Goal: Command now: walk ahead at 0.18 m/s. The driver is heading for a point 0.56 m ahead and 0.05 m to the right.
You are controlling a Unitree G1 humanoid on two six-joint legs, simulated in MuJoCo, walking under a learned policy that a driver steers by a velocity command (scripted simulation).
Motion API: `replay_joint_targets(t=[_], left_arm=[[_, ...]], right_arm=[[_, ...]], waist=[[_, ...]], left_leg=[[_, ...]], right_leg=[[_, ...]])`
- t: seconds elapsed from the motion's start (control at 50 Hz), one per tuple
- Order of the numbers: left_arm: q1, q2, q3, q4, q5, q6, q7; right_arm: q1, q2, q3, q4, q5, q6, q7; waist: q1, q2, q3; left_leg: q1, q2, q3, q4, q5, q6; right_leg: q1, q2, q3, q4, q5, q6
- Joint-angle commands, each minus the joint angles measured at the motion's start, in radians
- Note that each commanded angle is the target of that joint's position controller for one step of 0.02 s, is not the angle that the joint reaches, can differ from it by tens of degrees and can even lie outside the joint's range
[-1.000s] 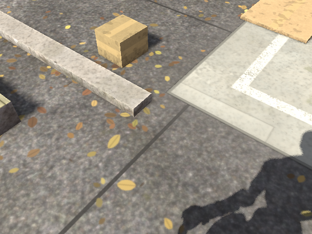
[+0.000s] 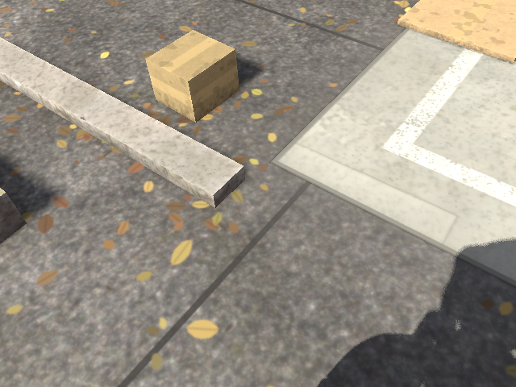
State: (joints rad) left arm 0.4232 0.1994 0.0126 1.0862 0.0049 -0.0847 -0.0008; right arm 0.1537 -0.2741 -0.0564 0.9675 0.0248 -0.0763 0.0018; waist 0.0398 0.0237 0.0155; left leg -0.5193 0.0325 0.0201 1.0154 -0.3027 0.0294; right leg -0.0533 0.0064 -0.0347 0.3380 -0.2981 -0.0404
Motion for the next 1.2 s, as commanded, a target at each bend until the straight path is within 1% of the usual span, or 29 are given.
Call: replay_joint_targets(t=[0.02,0.1,0.18,0.2,0.22,0.24,0.26,0.3,0.36,0.42,0.46,0.48,0.5,0.54,0.6,0.64,0.7,0.74,0.8,0.84,0.86,0.88,0.9,0.92,0.94,0.98,1.02,1.12,1.2], left_arm=[[0.004,0.130,0.010,-0.041,0.008,0.017,0.025],[0.010,0.185,0.025,-0.036,-0.001,0.029,0.034],[-0.029,0.172,0.031,-0.038,-0.013,0.028,0.028],[0.012,0.156,0.027,-0.046,0.014,0.020,0.024],[0.138,0.061,0.001,-0.020,0.015,0.023,0.022],[0.079,0.073,0.006,-0.022,-0.002,0.035,0.022],[0.024,0.110,0.021,-0.043,-0.023,0.048,0.025],[-0.051,0.108,0.031,-0.056,-0.021,0.076,0.046],[-0.041,0.083,0.033,-0.051,-0.004,0.095,0.066],[-0.027,0.067,0.031,-0.034,0.002,0.097,0.059],[-0.055,0.096,0.035,-0.043,0.026,0.103,0.048],[-0.086,0.126,0.035,-0.068,0.027,0.106,0.050],[-0.120,0.177,0.047,-0.058,0.011,0.099,0.048],[-0.170,0.125,0.038,-0.063,0.010,0.071,0.045],[-0.156,0.113,0.040,-0.054,0.004,0.044,0.040],[-0.101,0.127,0.048,-0.033,-0.008,0.047,0.041],[-0.042,0.184,0.070,-0.040,-0.024,0.044,0.043],[-0.023,0.206,0.082,-0.037,-0.031,0.021,0.044],[-0.058,0.185,0.082,-0.054,-0.034,0.003,0.034],[-0.132,0.190,0.084,-0.079,-0.039,0.012,0.025],[-0.166,0.187,0.081,-0.095,-0.034,0.010,0.023],[-0.200,0.126,0.065,-0.127,-0.027,0.003,0.021],[-0.198,0.073,0.052,-0.157,-0.023,-0.015,0.025],[-0.211,0.114,0.064,-0.159,-0.045,-0.028,0.020],[-0.212,0.126,0.065,-0.156,-0.056,-0.037,0.011],[-0.229,0.132,0.077,-0.151,-0.041,-0.040,0.009],[-0.229,0.110,0.080,-0.152,-0.034,-0.028,0.001],[-0.422,0.059,0.058,-0.232,-0.025,-0.011,-0.007],[-0.546,0.065,0.045,-0.275,-0.030,-0.015,-0.024]], right_arm=[[-0.110,0.019,0.011,-0.077,-0.002,-0.001,0.009],[-0.159,-0.014,0.013,-0.093,-0.002,0.016,0.008],[-0.017,-0.108,-0.024,-0.043,-0.027,0.012,0.002],[0.056,-0.174,-0.040,-0.030,-0.038,0.013,-0.005],[0.116,-0.155,-0.031,-0.009,-0.049,0.027,-0.008],[0.117,-0.075,-0.007,0.001,-0.033,0.033,0.000],[0.027,-0.070,0.001,-0.009,-0.019,0.030,0.004],[-0.119,-0.052,0.013,-0.039,-0.030,0.024,0.002],[-0.164,-0.069,0.008,-0.038,-0.047,0.034,-0.009],[-0.163,-0.070,0.008,-0.028,-0.031,0.043,-0.022],[-0.115,-0.040,0.016,-0.001,-0.018,0.047,-0.021],[-0.087,-0.041,0.017,0.012,-0.027,0.049,-0.020],[-0.071,-0.030,0.014,0.004,-0.028,0.057,-0.024],[-0.065,-0.045,0.011,0.018,-0.035,0.056,-0.033],[-0.026,-0.045,0.009,0.047,-0.030,0.053,-0.035],[-0.013,-0.036,0.009,0.063,-0.018,0.052,-0.033],[-0.070,-0.023,0.005,0.041,-0.009,0.034,-0.023],[-0.106,-0.013,0.005,0.018,-0.001,0.005,-0.009],[-0.081,-0.019,0.000,0.016,0.010,-0.023,0.011],[0.066,-0.031,-0.016,0.082,0.011,-0.022,0.012],[0.178,-0.064,-0.035,0.119,0.006,-0.016,0.009],[0.312,-0.155,-0.063,0.143,0.005,-0.015,0.000],[0.407,-0.200,-0.064,0.158,0.000,-0.021,0.009],[0.326,-0.126,-0.035,0.140,-0.012,-0.034,0.007],[0.253,-0.077,-0.020,0.113,-0.013,-0.043,0.009],[0.187,-0.058,-0.005,0.087,-0.017,-0.046,0.018],[0.213,-0.040,0.006,0.092,-0.023,-0.035,0.014],[0.233,-0.093,0.002,0.084,-0.026,-0.020,-0.017],[0.293,-0.095,-0.004,0.097,-0.017,-0.017,-0.022]], waist=[[-0.012,-0.130,0.035],[-0.010,-0.171,0.003],[-0.104,-0.105,-0.054],[-0.099,-0.016,-0.154],[-0.070,0.139,-0.319],[-0.090,0.155,-0.332],[-0.064,0.111,-0.221],[-0.022,0.059,-0.057],[0.013,0.096,-0.035],[0.034,0.077,-0.076],[0.023,0.038,-0.035],[-0.005,0.005,0.011],[-0.053,-0.130,0.055],[-0.056,-0.134,0.070],[-0.050,-0.081,0.017],[-0.034,-0.086,-0.016],[0.005,-0.161,0.074],[0.011,-0.188,0.137],[-0.024,-0.155,0.111],[-0.100,-0.134,0.055],[-0.152,-0.101,0.014],[-0.196,0.125,-0.020],[-0.207,0.309,-0.084],[-0.154,0.171,-0.024],[-0.123,0.106,0.018],[-0.086,0.032,0.048],[-0.071,0.052,0.037],[-0.089,0.028,0.093],[-0.117,0.042,0.130]], left_leg=[[-0.070,-0.001,0.033,-0.215,0.115,-0.026],[0.117,-0.042,0.043,-0.393,0.230,-0.017],[0.353,-0.043,0.008,-0.592,0.490,0.064],[0.574,0.083,-0.112,-0.503,0.883,0.114],[0.782,0.286,-0.316,-0.483,1.028,0.287],[0.701,0.339,-0.440,-0.582,0.914,0.338],[0.553,0.309,-0.397,-0.637,0.648,0.302],[0.309,0.232,-0.279,-0.724,0.358,0.221],[0.155,0.163,-0.200,-0.770,0.178,0.180],[0.121,0.137,-0.161,-0.758,0.031,0.160],[0.071,0.091,-0.132,-0.753,-0.193,0.077],[0.058,0.062,-0.114,-0.728,-0.241,0.036],[0.181,-0.002,-0.036,-0.704,-0.147,0.002],[0.309,-0.009,-0.030,-0.623,0.009,-0.001],[0.321,0.001,-0.036,-0.593,0.161,0.025],[0.299,-0.036,0.006,-0.543,-0.003,0.031],[0.071,-0.075,0.060,-0.368,-0.171,0.033],[-0.058,-0.021,0.021,-0.278,-0.124,0.057],[-0.036,0.011,0.012,-0.357,-0.144,0.076],[0.320,-0.058,0.080,-0.508,0.047,0.066],[0.495,-0.051,0.038,-0.514,0.077,0.074],[0.646,0.141,-0.282,-0.669,-0.032,0.159],[0.770,0.333,-0.680,-0.823,-0.038,0.287],[0.737,0.352,-0.659,-0.802,-0.049,0.283],[0.690,0.314,-0.538,-0.793,0.005,0.244],[0.613,0.250,-0.354,-0.813,0.174,0.187],[0.567,0.201,-0.237,-0.830,0.330,0.162],[0.465,0.161,-0.119,-0.896,0.409,0.163],[0.457,0.160,-0.070,-0.912,0.424,0.154]], right_leg=[[0.049,-0.171,0.077,-0.074,0.820,-0.091],[-0.016,-0.192,0.072,-0.047,0.829,-0.101],[-0.005,-0.154,0.074,0.145,0.810,-0.041],[-0.122,-0.099,0.048,0.283,0.558,0.000],[-0.271,-0.019,0.026,0.529,0.056,0.057],[-0.291,0.018,0.082,0.696,-0.394,0.091],[-0.334,-0.017,0.117,0.770,-0.421,0.094],[-0.340,-0.059,0.095,0.711,-0.349,0.101],[-0.211,-0.064,0.063,0.498,-0.245,0.107],[-0.068,-0.048,0.022,0.254,0.018,0.082],[-0.024,-0.059,0.038,0.139,0.121,0.046],[-0.061,-0.112,0.093,0.073,0.060,0.019],[-0.257,-0.102,0.097,0.044,-0.170,-0.010],[-0.342,-0.090,0.098,-0.014,-0.196,0.009],[-0.242,-0.078,0.079,0.029,0.031,0.029],[-0.198,-0.072,0.082,0.028,-0.115,-0.003],[-0.141,-0.216,0.299,-0.086,-0.418,-0.123],[-0.081,-0.343,0.452,-0.127,-0.338,-0.196],[-0.023,-0.331,0.369,-0.073,-0.065,-0.167],[-0.204,-0.228,0.220,-0.010,0.015,-0.106],[-0.305,-0.173,0.145,0.102,0.136,-0.072],[-0.480,-0.045,-0.007,0.444,0.147,0.007],[-0.665,0.050,0.024,0.738,-0.229,0.037],[-0.766,-0.016,0.121,0.895,-0.243,0.011],[-0.793,-0.059,0.130,0.922,-0.145,-0.018],[-0.771,-0.123,0.099,0.838,0.014,-0.035],[-0.701,-0.138,0.066,0.760,0.075,-0.021],[-0.665,-0.109,0.009,0.435,0.250,0.035],[-0.572,-0.061,-0.025,0.243,0.363,0.022]])
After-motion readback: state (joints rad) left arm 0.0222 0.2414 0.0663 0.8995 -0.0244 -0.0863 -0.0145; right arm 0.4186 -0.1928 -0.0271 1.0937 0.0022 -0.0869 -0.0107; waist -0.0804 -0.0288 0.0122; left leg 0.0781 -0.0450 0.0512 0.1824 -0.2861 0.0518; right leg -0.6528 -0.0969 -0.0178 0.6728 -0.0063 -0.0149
